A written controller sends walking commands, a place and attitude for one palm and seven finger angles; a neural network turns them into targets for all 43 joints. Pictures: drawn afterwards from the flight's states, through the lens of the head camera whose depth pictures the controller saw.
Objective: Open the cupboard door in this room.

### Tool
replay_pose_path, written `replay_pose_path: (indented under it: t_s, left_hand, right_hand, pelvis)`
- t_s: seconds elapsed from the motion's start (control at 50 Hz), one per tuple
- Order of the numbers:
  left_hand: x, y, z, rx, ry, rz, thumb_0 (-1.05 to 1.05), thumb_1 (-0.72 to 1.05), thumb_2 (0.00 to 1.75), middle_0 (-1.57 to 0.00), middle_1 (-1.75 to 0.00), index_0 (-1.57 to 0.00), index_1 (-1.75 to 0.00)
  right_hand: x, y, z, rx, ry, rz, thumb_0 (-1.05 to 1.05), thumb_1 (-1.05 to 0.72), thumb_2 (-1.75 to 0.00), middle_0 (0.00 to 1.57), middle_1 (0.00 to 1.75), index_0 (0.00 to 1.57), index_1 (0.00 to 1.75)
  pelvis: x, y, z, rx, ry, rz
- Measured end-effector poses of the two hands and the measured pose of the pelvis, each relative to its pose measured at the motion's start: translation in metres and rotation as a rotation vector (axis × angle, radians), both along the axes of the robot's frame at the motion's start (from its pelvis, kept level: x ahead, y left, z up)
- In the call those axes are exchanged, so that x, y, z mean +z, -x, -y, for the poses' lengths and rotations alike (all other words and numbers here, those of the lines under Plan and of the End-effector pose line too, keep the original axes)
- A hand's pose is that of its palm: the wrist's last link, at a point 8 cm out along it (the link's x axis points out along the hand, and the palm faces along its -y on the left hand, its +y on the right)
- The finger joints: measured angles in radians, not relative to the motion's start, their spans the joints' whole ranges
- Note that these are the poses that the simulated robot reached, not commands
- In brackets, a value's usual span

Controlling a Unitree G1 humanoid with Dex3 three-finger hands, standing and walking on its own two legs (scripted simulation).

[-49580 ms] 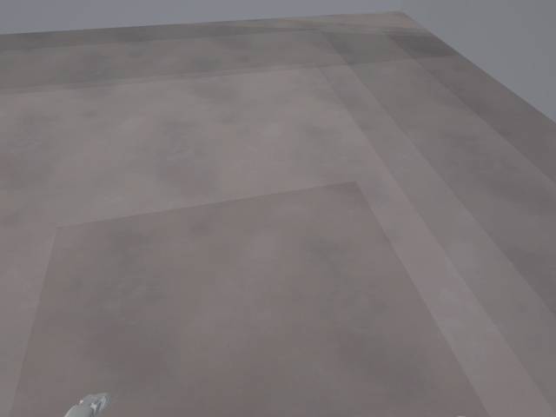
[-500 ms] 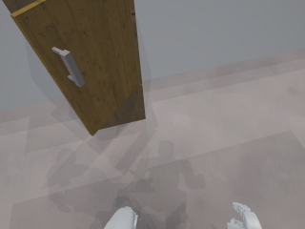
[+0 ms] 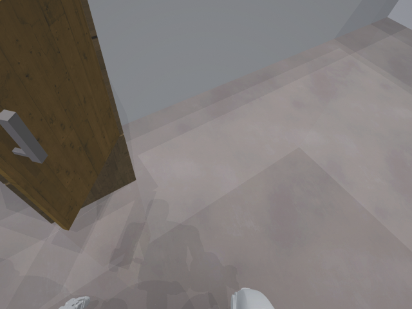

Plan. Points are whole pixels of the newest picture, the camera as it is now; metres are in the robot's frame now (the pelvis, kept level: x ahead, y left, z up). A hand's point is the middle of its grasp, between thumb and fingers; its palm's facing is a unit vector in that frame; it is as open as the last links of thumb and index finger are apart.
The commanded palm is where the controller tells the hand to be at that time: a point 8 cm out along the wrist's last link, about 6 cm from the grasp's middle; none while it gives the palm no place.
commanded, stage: walk to a spot facing it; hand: left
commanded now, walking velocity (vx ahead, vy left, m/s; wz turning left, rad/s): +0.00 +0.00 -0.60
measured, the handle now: (14, 136) +0.37 +0.39 +0.08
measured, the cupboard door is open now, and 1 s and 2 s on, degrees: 43 43 43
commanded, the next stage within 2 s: none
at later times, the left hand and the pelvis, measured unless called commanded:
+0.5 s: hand (150, 298) +0.15 +0.12 -0.16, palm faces -0.25 -0.94 -0.22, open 7.4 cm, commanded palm none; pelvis +0.03 -0.04 +0.00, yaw -17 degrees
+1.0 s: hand (183, 213) +0.36 +0.07 -0.18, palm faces -0.54 -0.83 -0.16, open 7.4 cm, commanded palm none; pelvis +0.18 -0.05 +0.00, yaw -35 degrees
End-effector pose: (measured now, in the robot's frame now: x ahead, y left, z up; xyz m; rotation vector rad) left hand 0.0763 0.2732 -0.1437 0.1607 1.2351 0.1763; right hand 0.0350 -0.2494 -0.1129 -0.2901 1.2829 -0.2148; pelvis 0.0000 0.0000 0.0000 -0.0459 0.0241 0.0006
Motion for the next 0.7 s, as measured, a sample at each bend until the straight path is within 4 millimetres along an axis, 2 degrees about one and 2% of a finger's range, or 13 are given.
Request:
replay_pose_path:
  t_s: [0.08,0.16,0.2,0.26,0.36,0.48,0.62,0.7]
  left_hand:
    - [0.002,-0.040,0.024,-0.099,0.007,0.030,0.01,0.91,0.90,-0.20,-0.30,-0.19,-0.30]
    - [0.005,-0.081,0.058,-0.204,0.000,0.077,0.01,0.91,0.90,-0.20,-0.30,-0.19,-0.30]
    - [0.005,-0.097,0.075,-0.249,-0.014,0.118,0.01,0.91,0.90,-0.20,-0.30,-0.19,-0.30]
    - [0.011,-0.106,0.094,-0.285,-0.029,0.136,0.01,0.91,0.90,-0.20,-0.30,-0.19,-0.30]
    - [0.017,-0.097,0.108,-0.307,-0.036,0.084,0.00,0.90,0.90,-0.20,-0.30,-0.20,-0.30]
    - [0.014,-0.084,0.108,-0.316,-0.013,0.011,0.01,0.90,0.90,-0.20,-0.30,-0.20,-0.30]
    - [0.001,-0.079,0.082,-0.291,0.014,-0.073,0.01,0.90,0.90,-0.21,-0.30,-0.20,-0.30]
    - [-0.017,-0.093,0.061,-0.302,0.018,-0.144,0.01,0.90,0.90,-0.20,-0.30,-0.20,-0.30]
  right_hand:
    - [-0.010,0.040,0.009,-0.100,-0.020,-0.056,0.01,-0.91,-0.90,0.20,0.30,0.20,0.30]
    - [-0.028,0.074,0.021,-0.197,-0.057,-0.103,0.01,-0.91,-0.90,0.20,0.30,0.20,0.30]
    - [-0.042,0.086,0.029,-0.241,-0.080,-0.121,0.01,-0.91,-0.90,0.20,0.30,0.20,0.30]
    - [-0.048,0.088,0.038,-0.289,-0.097,-0.134,0.01,-0.91,-0.90,0.20,0.30,0.20,0.30]
    - [-0.038,0.062,0.047,-0.328,-0.114,-0.050,0.01,-0.91,-0.90,0.20,0.30,0.20,0.30]
    - [-0.029,0.023,0.051,-0.334,-0.105,0.060,0.01,-0.91,-0.90,0.20,0.30,0.20,0.30]
    - [-0.013,-0.031,0.048,-0.316,-0.059,0.145,0.01,-0.91,-0.90,0.20,0.30,0.20,0.30]
    - [-0.009,-0.058,0.042,-0.320,0.002,0.219,0.01,-0.91,-0.90,0.20,0.30,0.20,0.30]
  pelvis:
    - [-0.004,-0.004,0.007,-0.057,-0.015,0.006]
    - [-0.013,-0.009,0.021,-0.116,-0.037,0.010]
    - [-0.022,-0.012,0.030,-0.142,-0.049,0.010]
    - [-0.020,-0.010,0.038,-0.174,-0.050,0.024]
    - [-0.008,-0.013,0.046,-0.238,-0.069,0.026]
    - [-0.003,-0.025,0.044,-0.291,-0.065,0.017]
    - [-0.004,-0.057,0.030,-0.355,-0.051,-0.003]
    - [-0.015,-0.084,0.018,-0.406,-0.032,-0.015]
